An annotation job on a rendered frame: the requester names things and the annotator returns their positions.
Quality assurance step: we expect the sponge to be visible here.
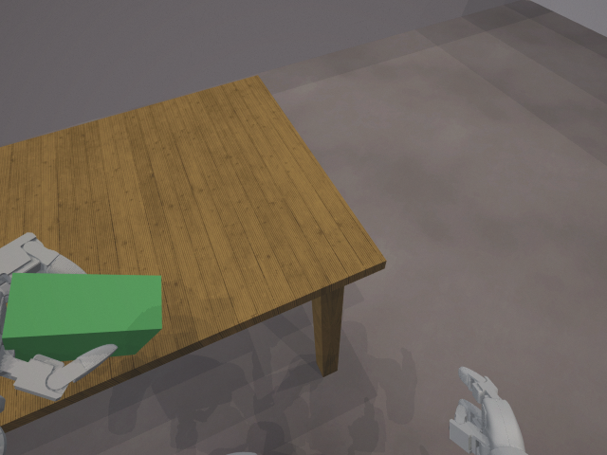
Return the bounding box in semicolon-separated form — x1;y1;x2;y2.
2;273;162;362

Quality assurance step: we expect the robot left hand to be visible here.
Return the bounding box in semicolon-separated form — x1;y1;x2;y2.
0;232;118;401

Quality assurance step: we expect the robot right hand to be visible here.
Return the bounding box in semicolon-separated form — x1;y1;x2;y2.
450;367;525;455

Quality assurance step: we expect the table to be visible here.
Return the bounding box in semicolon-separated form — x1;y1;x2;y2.
0;75;386;433

